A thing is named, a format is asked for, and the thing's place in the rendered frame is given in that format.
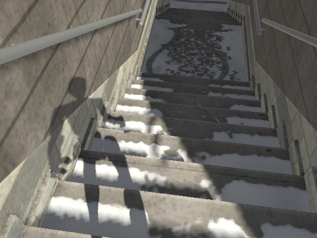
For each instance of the stairs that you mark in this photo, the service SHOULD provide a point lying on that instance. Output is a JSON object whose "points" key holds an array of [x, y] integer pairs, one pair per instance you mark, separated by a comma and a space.
{"points": [[182, 157], [198, 14]]}

